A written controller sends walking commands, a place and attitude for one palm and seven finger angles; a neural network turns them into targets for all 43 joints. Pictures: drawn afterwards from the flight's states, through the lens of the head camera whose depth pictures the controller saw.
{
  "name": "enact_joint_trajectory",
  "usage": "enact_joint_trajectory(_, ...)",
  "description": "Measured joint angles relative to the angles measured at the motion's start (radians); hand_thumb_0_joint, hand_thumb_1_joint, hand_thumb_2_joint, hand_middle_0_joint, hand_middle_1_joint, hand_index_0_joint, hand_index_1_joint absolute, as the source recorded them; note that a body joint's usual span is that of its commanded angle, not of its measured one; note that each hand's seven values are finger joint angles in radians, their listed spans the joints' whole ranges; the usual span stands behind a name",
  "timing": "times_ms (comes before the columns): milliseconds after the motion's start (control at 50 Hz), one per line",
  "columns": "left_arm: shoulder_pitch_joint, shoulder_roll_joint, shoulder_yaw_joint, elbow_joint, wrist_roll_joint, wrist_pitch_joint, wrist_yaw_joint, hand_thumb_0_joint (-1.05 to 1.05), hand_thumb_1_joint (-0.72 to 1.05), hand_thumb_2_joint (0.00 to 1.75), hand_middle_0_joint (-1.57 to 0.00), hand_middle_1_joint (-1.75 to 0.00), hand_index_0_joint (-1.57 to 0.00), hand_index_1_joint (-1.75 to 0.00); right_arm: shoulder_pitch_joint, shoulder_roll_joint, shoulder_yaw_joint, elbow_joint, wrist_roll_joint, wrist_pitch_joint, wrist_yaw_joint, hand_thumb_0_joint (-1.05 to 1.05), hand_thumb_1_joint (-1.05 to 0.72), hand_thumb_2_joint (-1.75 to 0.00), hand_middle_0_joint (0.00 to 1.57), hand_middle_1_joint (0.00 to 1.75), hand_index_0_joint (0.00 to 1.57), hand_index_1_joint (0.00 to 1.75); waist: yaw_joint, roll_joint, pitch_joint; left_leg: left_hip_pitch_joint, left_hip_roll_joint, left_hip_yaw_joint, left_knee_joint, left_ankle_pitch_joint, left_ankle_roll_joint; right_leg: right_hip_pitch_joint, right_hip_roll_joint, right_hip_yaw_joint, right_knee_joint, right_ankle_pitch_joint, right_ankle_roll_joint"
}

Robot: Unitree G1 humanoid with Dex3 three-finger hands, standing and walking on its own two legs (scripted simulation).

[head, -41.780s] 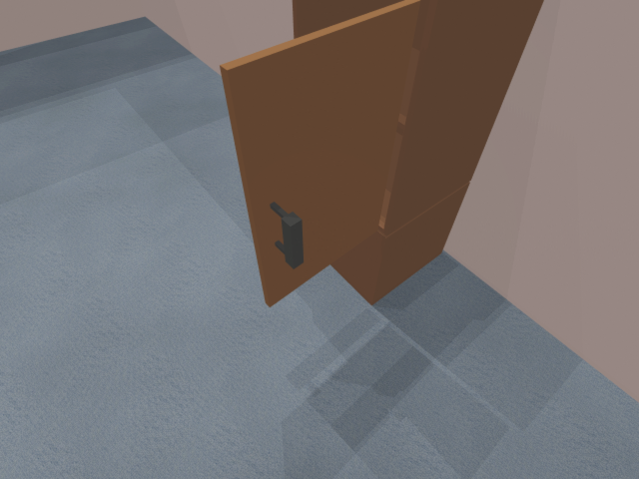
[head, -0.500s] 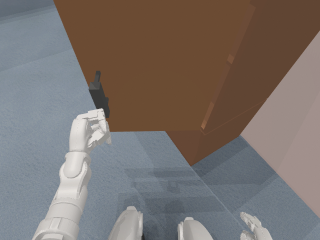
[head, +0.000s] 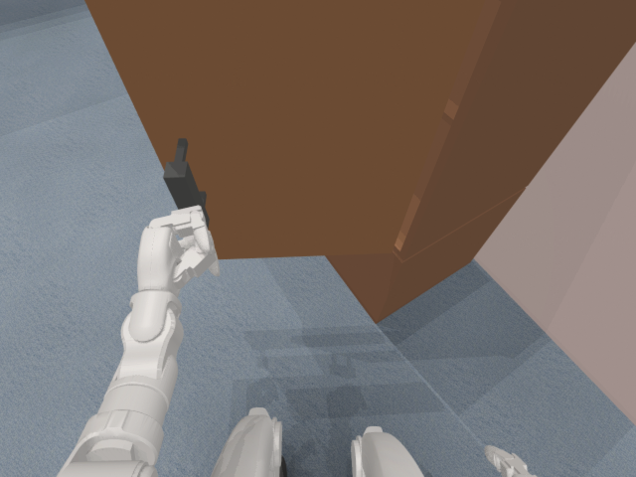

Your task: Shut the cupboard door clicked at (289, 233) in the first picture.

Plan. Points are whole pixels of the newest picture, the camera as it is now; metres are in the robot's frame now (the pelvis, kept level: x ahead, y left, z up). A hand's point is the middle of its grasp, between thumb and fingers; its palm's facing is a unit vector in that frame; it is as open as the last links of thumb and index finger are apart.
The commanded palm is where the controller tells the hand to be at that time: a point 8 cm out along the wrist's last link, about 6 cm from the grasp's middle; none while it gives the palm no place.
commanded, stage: push the door shut along its arc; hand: left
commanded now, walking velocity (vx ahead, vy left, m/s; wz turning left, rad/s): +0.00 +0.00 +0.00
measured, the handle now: (191, 187) +0.49 +0.19 +0.03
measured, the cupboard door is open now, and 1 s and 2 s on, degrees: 60 46 35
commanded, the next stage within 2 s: pull the fist back off the door in 1.88 s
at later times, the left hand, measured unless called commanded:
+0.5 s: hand (207, 222) +0.43 +0.16 +0.03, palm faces -0.05 -1.00 -0.02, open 3.1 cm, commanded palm +0.43 +0.20 +0.03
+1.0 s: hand (239, 182) +0.50 +0.13 +0.03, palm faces -0.18 -0.98 -0.02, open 3.1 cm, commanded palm +0.50 +0.17 +0.03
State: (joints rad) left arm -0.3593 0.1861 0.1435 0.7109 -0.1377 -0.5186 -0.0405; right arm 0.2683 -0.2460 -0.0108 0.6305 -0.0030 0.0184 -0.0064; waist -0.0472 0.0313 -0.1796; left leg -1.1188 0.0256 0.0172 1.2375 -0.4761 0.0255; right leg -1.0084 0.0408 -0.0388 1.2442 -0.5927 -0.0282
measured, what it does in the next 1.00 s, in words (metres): stands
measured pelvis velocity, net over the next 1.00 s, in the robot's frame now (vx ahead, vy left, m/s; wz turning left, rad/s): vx -0.01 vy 0.01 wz -0.03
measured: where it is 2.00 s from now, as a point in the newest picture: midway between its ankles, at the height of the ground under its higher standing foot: outside the picture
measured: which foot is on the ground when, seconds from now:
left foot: down 0.00-1.00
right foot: down 0.00-1.00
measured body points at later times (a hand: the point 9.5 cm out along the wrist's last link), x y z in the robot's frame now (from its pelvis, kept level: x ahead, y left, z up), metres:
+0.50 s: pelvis -0.01 +0.01 -0.01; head +0.10 +0.02 +0.42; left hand +0.43 +0.21 +0.03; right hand +0.08 -0.26 -0.13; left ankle +0.06 +0.10 -0.63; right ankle +0.00 -0.11 -0.63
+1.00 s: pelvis -0.01 +0.01 -0.03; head +0.13 +0.03 +0.40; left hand +0.51 +0.18 +0.04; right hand +0.00 -0.26 -0.14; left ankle +0.06 +0.11 -0.63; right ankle +0.00 -0.11 -0.63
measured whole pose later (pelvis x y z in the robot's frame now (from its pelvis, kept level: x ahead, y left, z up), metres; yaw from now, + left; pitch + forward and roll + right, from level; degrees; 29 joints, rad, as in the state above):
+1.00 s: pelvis -0.01 +0.01 -0.03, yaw -2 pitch +27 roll -4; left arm -0.93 0.40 0.26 1.20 -0.09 -0.46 -0.25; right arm 0.35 -0.27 0.02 0.66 0.00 0.04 0.02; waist -0.17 0.06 -0.17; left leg -1.33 0.04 0.00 1.35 -0.49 0.04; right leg -1.20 0.06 -0.05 1.32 -0.60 -0.01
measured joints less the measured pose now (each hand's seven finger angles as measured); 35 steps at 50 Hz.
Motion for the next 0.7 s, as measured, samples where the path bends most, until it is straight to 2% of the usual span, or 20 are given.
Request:
enact_joint_trajectory(200, -0.048, 0.021, 0.019, 0.056, 0.001, -0.001, -0.032, 0.01, 0.9, 0.9, -1.3, -1.5, -1.3, -1.5, -0.023, 0.002, 0.006, -0.01, 0.003, -0.001, -0.003, 0.01, -0.91, -0.9, 0.2, 0.3, 0.21, 0.3, -0.001, -0.003, -0.003, -0.009, 0.001, -0.002, 0.009, -0.001, 0.0, -0.009, 0.001, -0.002, 0.008, 0.0, 0.0)
enact_joint_trajectory(440, -0.242, 0.095, 0.055, 0.237, -0.016, 0.006, -0.136, 0.0, 0.9, 0.92, -1.3, -1.5, -1.3, -1.5, -0.008, -0.011, 0.009, 0.015, 0.01, -0.008, -0.011, 0.01, -0.91, -0.9, 0.2, 0.3, 0.21, 0.3, -0.02, 0.004, 0.002, -0.079, 0.001, -0.019, 0.058, -0.008, 0.005, -0.065, 0.002, -0.019, 0.042, -0.006, 0.003)
enact_joint_trajectory(700, -0.416, 0.155, 0.088, 0.383, 0.014, 0.025, -0.17, 0.01, 0.9, 0.91, -1.3, -1.5, -1.31, -1.5, 0.048, -0.015, 0.015, 0.033, 0.004, 0.005, 0.005, 0.01, -0.91, -0.9, 0.2, 0.3, 0.21, 0.3, -0.068, 0.017, 0.003, -0.147, 0.004, -0.014, 0.085, -0.01, 0.017, -0.129, 0.005, -0.015, 0.061, -0.003, 0.013)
